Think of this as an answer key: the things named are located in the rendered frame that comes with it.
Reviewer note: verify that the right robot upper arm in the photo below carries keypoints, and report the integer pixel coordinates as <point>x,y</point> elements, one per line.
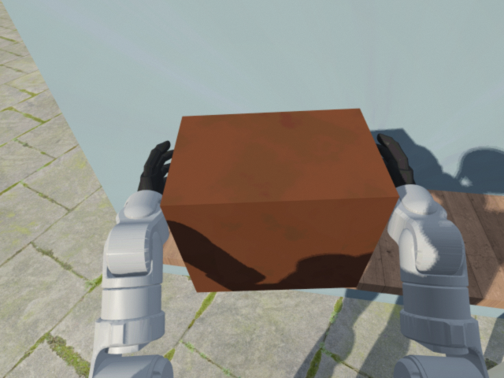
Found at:
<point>421,366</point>

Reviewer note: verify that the table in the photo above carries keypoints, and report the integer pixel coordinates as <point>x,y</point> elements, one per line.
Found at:
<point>480,220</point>

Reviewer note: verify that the carton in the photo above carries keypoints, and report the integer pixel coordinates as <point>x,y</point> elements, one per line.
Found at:
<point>277,201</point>

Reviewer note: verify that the left robot upper arm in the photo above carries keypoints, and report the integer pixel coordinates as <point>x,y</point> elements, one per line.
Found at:
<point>143,366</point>

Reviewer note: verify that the robot left forearm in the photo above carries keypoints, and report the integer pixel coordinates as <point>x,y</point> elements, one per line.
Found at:
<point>132,272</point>

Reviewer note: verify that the robot right forearm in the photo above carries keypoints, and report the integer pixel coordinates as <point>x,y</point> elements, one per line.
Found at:
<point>433,268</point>

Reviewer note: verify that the left robot hand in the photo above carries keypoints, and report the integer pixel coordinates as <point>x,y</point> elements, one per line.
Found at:
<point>154,171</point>

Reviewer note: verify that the right robot hand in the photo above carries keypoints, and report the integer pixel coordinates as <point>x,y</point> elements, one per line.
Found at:
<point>395,160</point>

